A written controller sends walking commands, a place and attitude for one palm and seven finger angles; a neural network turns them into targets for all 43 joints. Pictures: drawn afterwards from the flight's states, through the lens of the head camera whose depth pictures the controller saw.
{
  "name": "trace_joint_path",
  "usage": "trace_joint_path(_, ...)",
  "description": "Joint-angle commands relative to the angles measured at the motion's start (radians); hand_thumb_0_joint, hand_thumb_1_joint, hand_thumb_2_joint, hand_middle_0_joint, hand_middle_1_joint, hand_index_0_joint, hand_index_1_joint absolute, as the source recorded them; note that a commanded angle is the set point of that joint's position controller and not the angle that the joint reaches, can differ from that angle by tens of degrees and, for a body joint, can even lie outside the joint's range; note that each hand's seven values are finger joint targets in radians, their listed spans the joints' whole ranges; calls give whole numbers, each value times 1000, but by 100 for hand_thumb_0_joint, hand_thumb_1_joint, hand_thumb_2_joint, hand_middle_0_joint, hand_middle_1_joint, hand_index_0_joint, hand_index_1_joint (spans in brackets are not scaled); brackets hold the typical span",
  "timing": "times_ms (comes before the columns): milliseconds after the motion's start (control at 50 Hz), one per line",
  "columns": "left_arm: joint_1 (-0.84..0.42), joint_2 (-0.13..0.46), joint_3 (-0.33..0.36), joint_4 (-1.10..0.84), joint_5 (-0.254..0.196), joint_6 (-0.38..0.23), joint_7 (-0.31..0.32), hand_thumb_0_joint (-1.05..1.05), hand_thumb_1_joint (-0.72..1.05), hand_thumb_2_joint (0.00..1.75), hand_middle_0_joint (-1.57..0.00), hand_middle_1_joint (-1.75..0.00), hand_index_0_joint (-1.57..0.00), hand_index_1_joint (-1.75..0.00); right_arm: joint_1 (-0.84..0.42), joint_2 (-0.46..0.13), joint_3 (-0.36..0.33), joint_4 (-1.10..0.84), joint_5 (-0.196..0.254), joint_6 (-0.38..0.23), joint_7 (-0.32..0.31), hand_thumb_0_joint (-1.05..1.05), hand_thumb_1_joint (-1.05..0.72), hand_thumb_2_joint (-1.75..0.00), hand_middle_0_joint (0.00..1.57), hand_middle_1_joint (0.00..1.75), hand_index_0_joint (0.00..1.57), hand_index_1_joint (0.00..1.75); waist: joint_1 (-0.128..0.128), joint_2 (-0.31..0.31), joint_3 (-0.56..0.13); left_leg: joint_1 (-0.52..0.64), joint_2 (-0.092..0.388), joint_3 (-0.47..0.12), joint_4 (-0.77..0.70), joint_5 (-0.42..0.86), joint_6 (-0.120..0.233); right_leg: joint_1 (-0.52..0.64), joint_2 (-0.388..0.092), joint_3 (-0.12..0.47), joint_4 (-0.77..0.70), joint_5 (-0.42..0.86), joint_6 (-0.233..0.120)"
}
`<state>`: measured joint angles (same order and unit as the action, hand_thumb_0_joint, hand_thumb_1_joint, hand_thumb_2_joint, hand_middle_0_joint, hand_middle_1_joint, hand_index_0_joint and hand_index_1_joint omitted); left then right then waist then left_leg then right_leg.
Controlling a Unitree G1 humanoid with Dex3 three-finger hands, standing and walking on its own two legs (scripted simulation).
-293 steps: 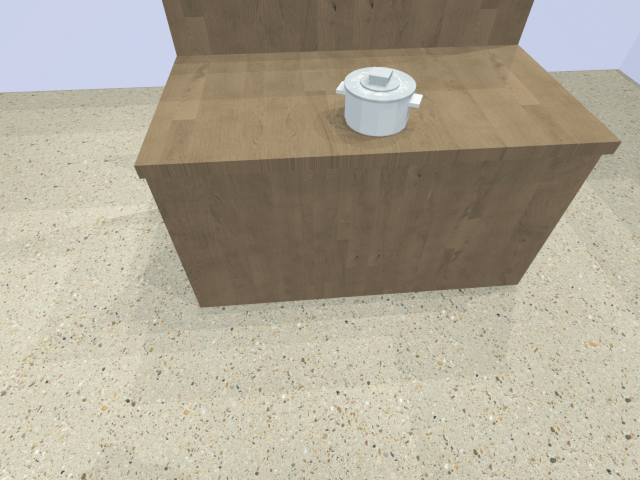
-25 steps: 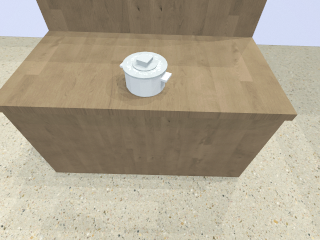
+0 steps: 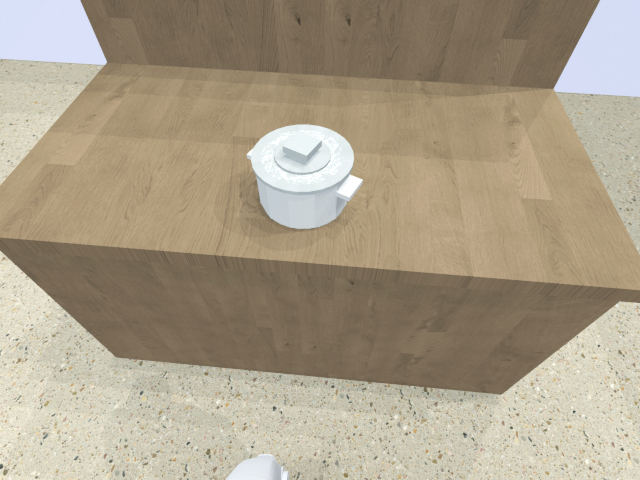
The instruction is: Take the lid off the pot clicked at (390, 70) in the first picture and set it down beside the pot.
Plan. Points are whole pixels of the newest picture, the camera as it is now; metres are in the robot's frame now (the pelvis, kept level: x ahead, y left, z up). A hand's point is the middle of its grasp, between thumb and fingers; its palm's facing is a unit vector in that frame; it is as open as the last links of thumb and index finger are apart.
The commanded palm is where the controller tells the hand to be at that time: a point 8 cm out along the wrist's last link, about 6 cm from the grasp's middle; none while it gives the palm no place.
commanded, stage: take the last steps up to it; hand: left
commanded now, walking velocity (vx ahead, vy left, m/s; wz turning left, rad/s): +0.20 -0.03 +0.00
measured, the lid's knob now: (302, 146) +0.63 +0.10 +0.04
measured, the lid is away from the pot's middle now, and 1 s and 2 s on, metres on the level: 0.00 0.00 0.00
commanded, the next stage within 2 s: come to a stop and stand still in 0.14 s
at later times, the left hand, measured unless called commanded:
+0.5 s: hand (216, 421) +0.21 +0.19 -0.17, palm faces +0.00 -0.97 -0.22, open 7.4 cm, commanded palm none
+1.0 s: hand out of the picture +0.12 +0.25 -0.17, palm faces -0.02 -0.97 -0.25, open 7.4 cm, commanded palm none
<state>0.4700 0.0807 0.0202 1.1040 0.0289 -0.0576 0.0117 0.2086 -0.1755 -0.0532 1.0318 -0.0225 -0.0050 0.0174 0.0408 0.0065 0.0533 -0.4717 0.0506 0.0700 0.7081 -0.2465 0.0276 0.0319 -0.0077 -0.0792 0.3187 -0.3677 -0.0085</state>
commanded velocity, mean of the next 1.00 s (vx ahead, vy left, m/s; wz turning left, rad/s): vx -0.03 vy -0.04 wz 0.00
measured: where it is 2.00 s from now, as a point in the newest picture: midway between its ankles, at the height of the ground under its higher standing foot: outside the picture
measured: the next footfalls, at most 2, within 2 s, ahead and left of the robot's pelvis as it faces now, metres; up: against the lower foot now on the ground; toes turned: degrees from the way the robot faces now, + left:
left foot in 0.04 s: +0.12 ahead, +0.11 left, +0.00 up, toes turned +5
right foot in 0.46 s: +0.23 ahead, -0.13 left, +0.00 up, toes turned -4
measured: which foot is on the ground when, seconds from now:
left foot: up 0.00-0.02, down 0.04-0.54, up 0.56-0.76, down 0.78-1.00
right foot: down 0.00-0.06, up 0.08-0.44, down 0.46-0.80, up 0.82-1.00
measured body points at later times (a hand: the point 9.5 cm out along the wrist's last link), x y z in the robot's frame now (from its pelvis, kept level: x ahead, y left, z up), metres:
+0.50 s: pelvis +0.14 +0.00 -0.01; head +0.15 +0.00 +0.44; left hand +0.21 +0.24 -0.15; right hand +0.14 -0.22 -0.17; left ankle +0.08 +0.11 -0.74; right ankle +0.19 -0.12 -0.74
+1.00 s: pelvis +0.10 +0.05 -0.01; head +0.07 +0.05 +0.44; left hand +0.12 +0.30 -0.15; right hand +0.12 -0.18 -0.16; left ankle +0.08 +0.13 -0.74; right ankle +0.09 -0.06 -0.72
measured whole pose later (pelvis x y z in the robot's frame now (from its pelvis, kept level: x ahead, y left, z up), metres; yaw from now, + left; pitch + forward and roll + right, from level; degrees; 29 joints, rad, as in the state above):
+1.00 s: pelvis +0.10 +0.05 -0.01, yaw -4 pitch -2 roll +1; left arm 0.34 0.20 0.03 1.00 0.04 0.05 0.02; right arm 0.32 -0.17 -0.01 0.94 -0.04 0.02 -0.02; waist 0.01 0.01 -0.04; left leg -0.21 -0.03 0.12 0.57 -0.34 0.07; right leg -0.31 -0.01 -0.02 0.72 -0.39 -0.03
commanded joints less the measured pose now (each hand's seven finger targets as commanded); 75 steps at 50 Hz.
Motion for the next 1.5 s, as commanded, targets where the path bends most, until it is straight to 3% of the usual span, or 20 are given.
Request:
trace_joint_path(0, 43, 179, 36, -7, -18, -19, 19, 0, 90, 90, -20, -30, -20, -30, 169, -58, -6, -9, -2, -62, -24, 0, -90, -90, 20, 30, 20, 30, -116, -105, -111, 381, -58, 24, -240, 151, 39, -103, -155, 57, 330, 805, -80)
trace_joint_path(40, 75, 99, 19, -38, -32, -15, 13, 0, 90, 90, -20, -30, -20, -30, 341, -228, -44, 16, -8, -61, -42, 0, -90, -90, 20, 30, 20, 30, -142, 213, -253, 718, 367, -517, -327, 510, 223, -526, 26, 0, 812, -194, -19)
trace_joint_path(60, 27, 127, 29, -50, -21, -7, 20, 0, 90, 90, -20, -30, -20, -30, 296, -215, -37, 11, 1, -46, -45, 0, -90, -90, 20, 30, 20, 30, -124, 112, -187, 603, 386, -484, -369, 436, 264, -549, -15, 76, 919, -234, -41)
trace_joint_path(120, -65, 120, 37, -51, -16, 8, 4, 0, 90, 90, -20, -30, -20, -30, 135, -72, 2, -17, 4, -68, -52, 0, -90, -90, 20, 30, 20, 30, -63, 54, -10, 333, 276, -294, -438, 430, 205, -560, -85, 103, 923, -64, -16)
trace_joint_path(180, -29, 81, 38, -48, -5, 38, -1, 0, 90, 90, -20, -30, -20, -30, 95, -45, 3, -25, 5, -77, -53, 0, -90, -90, 20, 30, 20, 30, -18, 97, -18, 259, 209, -143, -470, 433, 169, -496, -90, 82, 806, 19, 6)
trace_joint_path(380, -138, 141, 27, -88, -8, 60, 18, 0, 90, 90, -20, -30, -20, -30, 65, -90, 6, -14, 5, -22, -65, 0, -90, -90, 20, 30, 20, 30, -24, 113, -23, 331, 164, -77, -290, 634, 72, -291, -49, 20, 221, 210, 26)
trace_joint_path(460, -135, 260, 41, -92, -8, 46, 24, 0, 90, 90, -20, -30, -20, -30, 135, -43, -6, -13, 25, 10, -61, 0, -90, -90, 20, 30, 20, 30, -53, -50, -66, 233, -13, -28, -131, 44, -39, -187, -280, 234, 197, 1038, -122)
trace_joint_path(520, -173, 275, 45, -97, -8, 51, 34, 0, 90, 90, -20, -30, -20, -30, 147, -37, -14, -5, 24, 40, -61, 0, -90, -90, 20, 30, 20, 30, -41, -276, -118, 191, -42, -19, 68, -316, -54, -159, -338, 280, 104, 1028, -208)
trace_joint_path(580, -202, 269, 61, -118, -1, 61, 46, 0, 90, 90, -20, -30, -20, -30, 98, -44, -18, -16, 23, 43, -61, 0, -90, -90, 20, 30, 20, 30, -21, -195, -137, 115, -47, -76, 215, -365, -60, -135, -343, 292, 109, 1014, -247)
trace_joint_path(660, -258, 270, 72, -151, 5, 73, 47, 0, 90, 90, -20, -30, -20, -30, 150, -16, -15, -12, 22, 43, -50, 0, -90, -90, 20, 30, 20, 30, -47, -158, -177, 185, -53, -50, 82, -244, -63, -199, -300, 244, 89, 731, -199)
trace_joint_path(720, -289, 243, 63, -148, -4, 84, 41, 0, 90, 90, -20, -30, -20, -30, 238, -4, -8, 20, 17, 26, -44, 0, -90, -90, 20, 30, 20, 30, -80, -149, -170, 388, -52, -27, -247, 12, -49, -351, -211, 181, 134, 280, -86)
trace_joint_path(740, -262, 252, 41, -159, -19, 74, 79, 0, 90, 90, -20, -30, -20, -30, 178, -124, -26, -64, 25, 6, -45, 0, -90, -90, 20, 30, 20, 30, -107, 73, -279, 300, 40, 0, -302, 88, -51, -143, -171, 124, 319, 504, -46)
trace_joint_path(760, -226, 202, 26, -189, -26, 89, 70, 0, 90, 90, -20, -30, -20, -30, 97, -112, -18, -128, 8, -7, -44, 0, -90, -90, 20, 30, 20, 30, -43, 253, -236, 248, 112, -146, -365, 68, -11, -253, -89, 76, 381, 144, -24)
trace_joint_path(780, -196, 184, 23, -173, -16, 92, 49, 0, 90, 90, -20, -30, -20, -30, 39, -145, -17, -146, 0, -3, -45, 0, -90, -90, 20, 30, 20, 30, -19, 335, -153, 214, 157, -191, -371, 119, 36, -348, -38, 29, 379, 34, -10)
trace_joint_path(820, -199, 194, 18, -160, 0, 121, 31, 0, 90, 90, -20, -30, -20, -30, 1, -139, -3, -175, -11, 6, -50, 0, -90, -90, 20, 30, 20, 30, -24, 344, 32, 22, 186, -290, -507, -266, 84, -393, -7, 68, 527, -68, -16)
trace_joint_path(900, -149, 160, 13, -167, 11, 92, 9, 0, 90, 90, -20, -30, -20, -30, 57, -177, -1, -177, -17, 5, -39, 0, -90, -90, 20, 30, 20, 30, -16, -34, 206, -22, 191, -292, -502, -374, 116, -443, -3, 42, 483, -52, -18)
trace_joint_path(980, -104, 163, 8, -162, 5, 66, 0, 0, 90, 90, -20, -30, -20, -30, 114, -159, 9, -155, -7, -14, -51, 0, -90, -90, 20, 30, 20, 30, -31, 75, 87, 157, 164, -269, -411, -181, 91, -381, -6, 67, 206, 35, -37)
trace_joint_path(1080, -103, 173, 4, -159, 0, 56, 3, 0, 90, 90, -20, -30, -20, -30, 144, -136, 18, -130, 3, -19, -59, 0, -90, -90, 20, 30, 20, 30, -61, -54, -85, 305, 101, -164, -298, 34, 48, -335, -42, 146, 172, 165, -68)
trace_joint_path(1160, -106, 173, -3, -157, -3, 57, 4, 0, 90, 90, -20, -30, -20, -30, 123, -118, 28, -111, 5, -17, -53, 0, -90, -90, 20, 30, 20, 30, -56, -7, 3, 242, 68, -146, -340, -124, 42, -365, -62, 182, 110, 59, -72)
trace_joint_path(1480, -99, 165, -23, -66, -22, 28, 22, 0, 90, 90, -20, -30, -20, -30, 173, -45, 60, 24, 11, -25, -55, 0, -90, -90, 20, 30, 20, 30, -48, 7, 1, 298, 47, -91, -339, 98, 5, -236, -110, 196, 39, 336, -72)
